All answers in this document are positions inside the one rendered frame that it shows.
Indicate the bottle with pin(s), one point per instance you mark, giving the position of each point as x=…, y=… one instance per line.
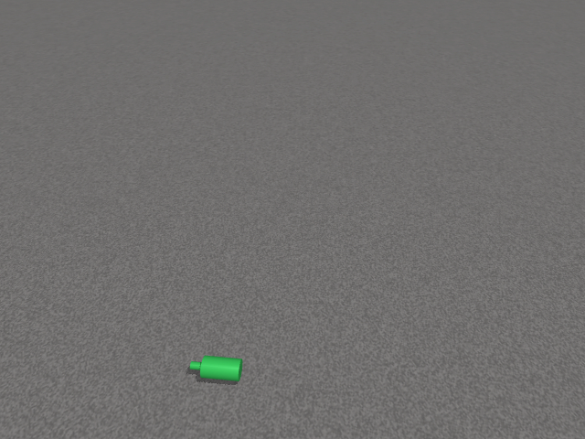
x=218, y=368

